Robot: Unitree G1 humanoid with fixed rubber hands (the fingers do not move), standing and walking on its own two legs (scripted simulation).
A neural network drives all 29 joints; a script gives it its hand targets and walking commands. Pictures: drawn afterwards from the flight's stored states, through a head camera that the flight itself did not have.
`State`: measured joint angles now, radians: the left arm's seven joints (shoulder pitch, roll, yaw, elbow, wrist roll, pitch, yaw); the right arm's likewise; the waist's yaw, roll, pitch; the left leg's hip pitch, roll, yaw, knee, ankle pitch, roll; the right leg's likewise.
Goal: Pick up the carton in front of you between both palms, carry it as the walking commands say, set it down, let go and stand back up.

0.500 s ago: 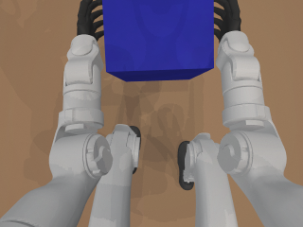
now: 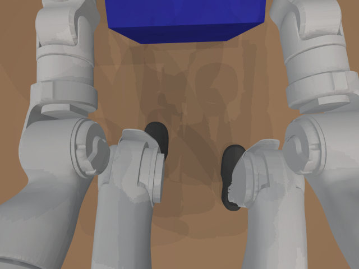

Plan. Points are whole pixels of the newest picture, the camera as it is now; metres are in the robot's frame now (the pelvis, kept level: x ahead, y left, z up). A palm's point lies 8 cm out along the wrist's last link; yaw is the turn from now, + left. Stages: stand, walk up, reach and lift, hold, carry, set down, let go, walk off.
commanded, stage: set down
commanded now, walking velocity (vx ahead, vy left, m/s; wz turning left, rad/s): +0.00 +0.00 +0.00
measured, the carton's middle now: out of the picture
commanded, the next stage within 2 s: none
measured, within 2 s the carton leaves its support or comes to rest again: rests again in 0.26 s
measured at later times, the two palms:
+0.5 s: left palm out of the picture +0.53 +0.23 -0.18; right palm out of the picture +0.57 -0.07 -0.19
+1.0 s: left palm out of the picture +0.53 +0.24 -0.19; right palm out of the picture +0.57 -0.08 -0.20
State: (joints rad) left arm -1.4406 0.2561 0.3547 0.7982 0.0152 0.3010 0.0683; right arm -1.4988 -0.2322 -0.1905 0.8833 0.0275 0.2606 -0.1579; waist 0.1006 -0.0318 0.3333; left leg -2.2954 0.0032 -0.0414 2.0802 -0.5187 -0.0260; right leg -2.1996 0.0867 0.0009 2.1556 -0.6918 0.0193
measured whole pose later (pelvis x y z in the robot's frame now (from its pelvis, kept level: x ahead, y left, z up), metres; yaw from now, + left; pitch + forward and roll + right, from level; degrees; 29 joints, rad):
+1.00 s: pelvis -0.02 -0.01 -0.03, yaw +0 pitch +33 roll +1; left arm -1.55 0.34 0.49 1.00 0.10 0.22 -0.13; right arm -1.60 -0.22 -0.32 0.96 -0.12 0.21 0.01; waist 0.09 -0.01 0.52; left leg -2.23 0.01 -0.04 2.18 -0.52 -0.04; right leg -2.16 0.11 0.01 2.27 -0.69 0.01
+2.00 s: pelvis +0.00 +0.00 +0.11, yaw +1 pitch +48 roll -1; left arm -1.36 0.34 0.34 0.89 -0.07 0.23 0.06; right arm -1.45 -0.36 -0.17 0.95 0.05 0.26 -0.09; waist 0.09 -0.03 0.07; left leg -2.07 -0.01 -0.03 1.67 -0.43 -0.01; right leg -1.99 0.07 0.03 1.74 -0.58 0.03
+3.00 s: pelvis +0.08 +0.02 +0.34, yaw +2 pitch +26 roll -1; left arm -0.25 0.20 0.16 0.57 0.03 0.04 -0.09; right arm -0.32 -0.15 -0.17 0.61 -0.07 0.05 0.00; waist 0.05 0.00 -0.06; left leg -0.93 -0.02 -0.02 0.70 -0.22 0.01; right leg -0.85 0.02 0.05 0.71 -0.32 0.02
